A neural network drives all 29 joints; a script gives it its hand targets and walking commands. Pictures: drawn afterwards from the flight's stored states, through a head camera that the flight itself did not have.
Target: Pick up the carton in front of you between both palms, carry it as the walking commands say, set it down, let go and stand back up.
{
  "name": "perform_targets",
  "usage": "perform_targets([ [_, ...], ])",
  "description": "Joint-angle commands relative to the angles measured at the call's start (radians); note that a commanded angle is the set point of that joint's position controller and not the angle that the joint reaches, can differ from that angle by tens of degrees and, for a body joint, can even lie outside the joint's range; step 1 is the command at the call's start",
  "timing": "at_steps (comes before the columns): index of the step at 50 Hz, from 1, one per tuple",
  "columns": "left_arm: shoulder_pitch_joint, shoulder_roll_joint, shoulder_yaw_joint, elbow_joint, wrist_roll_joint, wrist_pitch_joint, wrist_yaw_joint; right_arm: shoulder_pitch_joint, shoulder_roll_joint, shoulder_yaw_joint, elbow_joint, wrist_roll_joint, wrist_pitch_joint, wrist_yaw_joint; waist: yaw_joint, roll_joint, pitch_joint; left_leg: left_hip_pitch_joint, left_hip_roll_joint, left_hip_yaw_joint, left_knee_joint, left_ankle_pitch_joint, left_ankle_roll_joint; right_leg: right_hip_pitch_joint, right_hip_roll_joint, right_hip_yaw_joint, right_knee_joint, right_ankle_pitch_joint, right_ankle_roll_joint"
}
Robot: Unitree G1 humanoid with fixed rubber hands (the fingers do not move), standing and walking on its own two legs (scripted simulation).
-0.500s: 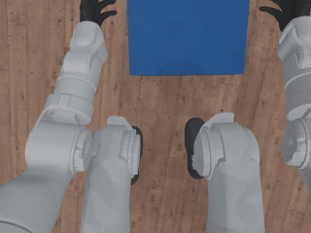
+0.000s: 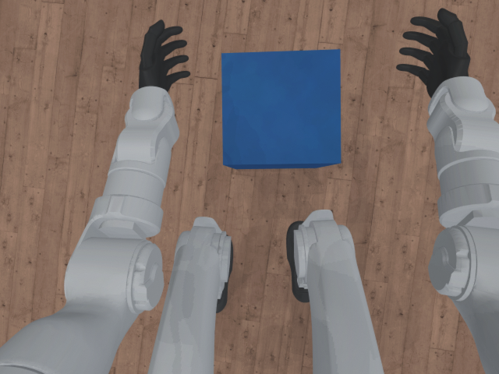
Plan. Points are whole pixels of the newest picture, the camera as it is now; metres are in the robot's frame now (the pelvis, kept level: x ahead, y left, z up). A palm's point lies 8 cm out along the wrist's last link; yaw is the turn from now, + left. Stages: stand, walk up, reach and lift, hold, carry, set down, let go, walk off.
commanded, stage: set down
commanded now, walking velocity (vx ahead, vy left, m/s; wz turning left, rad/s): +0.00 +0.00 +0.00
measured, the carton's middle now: (277, 121) +0.49 -0.06 -0.37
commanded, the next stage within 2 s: let go in 0.44 s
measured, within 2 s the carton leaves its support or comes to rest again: neither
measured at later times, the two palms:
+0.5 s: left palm (93, 41) +0.50 +0.12 +0.04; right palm out of the picture +0.48 -0.28 +0.04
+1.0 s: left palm out of the picture +0.38 +0.18 +0.15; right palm out of the picture +0.35 -0.27 +0.15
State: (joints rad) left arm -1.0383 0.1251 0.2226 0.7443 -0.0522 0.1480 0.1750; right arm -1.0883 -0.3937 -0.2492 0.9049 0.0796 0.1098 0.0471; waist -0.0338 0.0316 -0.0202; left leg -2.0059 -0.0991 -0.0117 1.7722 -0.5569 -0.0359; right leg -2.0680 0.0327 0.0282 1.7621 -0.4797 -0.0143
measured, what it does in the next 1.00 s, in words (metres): rises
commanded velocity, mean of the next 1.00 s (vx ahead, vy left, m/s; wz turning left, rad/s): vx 0.00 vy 0.00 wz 0.00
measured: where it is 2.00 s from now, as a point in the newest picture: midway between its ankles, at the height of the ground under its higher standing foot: (259, 280)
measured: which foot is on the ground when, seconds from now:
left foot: down 0.00-1.00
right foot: down 0.00-1.00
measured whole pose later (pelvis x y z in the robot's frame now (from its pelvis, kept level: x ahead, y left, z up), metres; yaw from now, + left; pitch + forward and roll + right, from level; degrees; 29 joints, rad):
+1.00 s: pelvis +0.10 -0.01 +0.25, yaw -3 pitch +24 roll +0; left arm -0.13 0.14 0.10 0.55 0.04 0.01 0.00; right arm -0.16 -0.23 -0.14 0.60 0.01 -0.01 0.07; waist -0.01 0.01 -0.07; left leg -0.81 -0.04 -0.07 0.72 -0.34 -0.01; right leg -0.85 0.05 0.04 0.71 -0.28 -0.02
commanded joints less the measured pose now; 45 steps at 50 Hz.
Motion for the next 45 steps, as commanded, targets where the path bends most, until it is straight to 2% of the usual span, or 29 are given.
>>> perform_targets([
  [1, -0.178, 0.071, -0.005, -0.165, 0.003, -0.008, 0.001, -0.189, -0.159, -0.032, -0.155, -0.001, -0.009, 0.008, -0.046, -0.067, -1.085, 0.437, -0.026, 0.091, -0.22, 0.201, -0.021, 0.827, 0.015, -0.054, -0.223, 0.346, 0.032],
  [5, -0.15, 0.067, -0.005, -0.202, 0.007, 0.004, -0.003, -0.169, -0.151, -0.034, -0.184, 0.003, 0.002, 0.023, -0.036, -0.063, -1.092, 0.5, -0.024, 0.089, -0.296, 0.226, -0.022, 0.894, 0.02, -0.052, -0.297, 0.374, 0.035],
  [12, -0.073, 0.047, 0.02, -0.183, 0.03, -0.001, -0.023, -0.12, -0.119, -0.045, -0.157, -0.021, -0.002, 0.046, -0.019, -0.075, -1.034, 0.561, -0.014, 0.076, -0.443, 0.265, -0.026, 0.997, 0.02, -0.038, -0.431, 0.417, 0.037],
  [24, 0.022, 0.02, 0.041, -0.14, 0.081, -0.037, -0.058, -0.035, -0.071, -0.079, -0.112, -0.098, -0.04, 0.058, -0.017, -0.068, -0.929, 0.73, 0.006, 0.047, -0.683, 0.329, -0.037, 1.177, 0.009, -0.017, -0.659, 0.477, 0.024],
  [28, 0.156, 0.025, 0.032, -0.151, 0.126, -0.04, -0.068, 0.105, -0.052, -0.07, -0.143, -0.138, -0.039, 0.052, -0.014, -0.07, -0.976, 0.818, 0.006, 0.047, -0.755, 0.373, -0.035, 1.332, 0.007, -0.006, -0.729, 0.544, 0.024],
  [32, 0.335, 0.039, -0.002, -0.219, 0.152, -0.047, -0.084, 0.296, -0.024, -0.044, -0.243, -0.158, -0.038, 0.042, -0.013, -0.08, -0.969, 0.903, 0.007, 0.047, -0.834, 0.396, -0.023, 1.506, 0.002, 0.009, -0.804, 0.612, 0.023],
  [38, 0.532, 0.064, -0.056, -0.303, 0.117, -0.089, -0.121, 0.493, 0.018, 0.013, -0.373, -0.111, -0.072, 0.035, -0.005, -0.09, -0.8, 0.997, 0.025, 0.026, -0.948, 0.426, -0.011, 1.669, -0.015, 0.041, -0.907, 0.701, 0.019],
  [45, 0.813, 0.079, -0.089, -0.267, 0.094, -0.143, -0.159, 0.801, 0.07, 0.07, -0.372, -0.074, -0.12, 0.028, 0.016, -0.081, -0.654, 1.149, 0.037, 0.002, -1.055, 0.503, 0.001, 1.799, -0.027, 0.059, -0.993, 0.799, 0.025],
])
